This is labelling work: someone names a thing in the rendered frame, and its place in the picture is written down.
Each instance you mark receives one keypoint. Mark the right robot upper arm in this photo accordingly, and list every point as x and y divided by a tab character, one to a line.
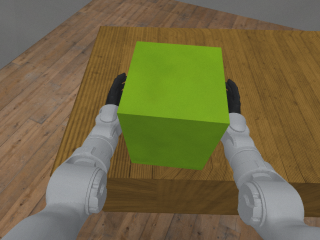
274	209

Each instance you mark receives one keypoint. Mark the right robot forearm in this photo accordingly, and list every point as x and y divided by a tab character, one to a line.
243	156

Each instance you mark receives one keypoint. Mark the left robot hand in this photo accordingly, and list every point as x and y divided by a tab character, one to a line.
115	92

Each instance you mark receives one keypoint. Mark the pedestal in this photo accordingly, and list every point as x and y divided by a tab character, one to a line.
277	73

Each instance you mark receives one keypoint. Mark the left robot upper arm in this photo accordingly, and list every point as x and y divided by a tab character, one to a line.
75	192

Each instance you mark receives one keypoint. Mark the carton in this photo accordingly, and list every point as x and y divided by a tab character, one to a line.
173	109

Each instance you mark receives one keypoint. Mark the left robot forearm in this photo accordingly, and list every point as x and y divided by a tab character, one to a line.
99	146

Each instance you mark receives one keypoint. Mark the right robot hand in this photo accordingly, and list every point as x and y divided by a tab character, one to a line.
233	97

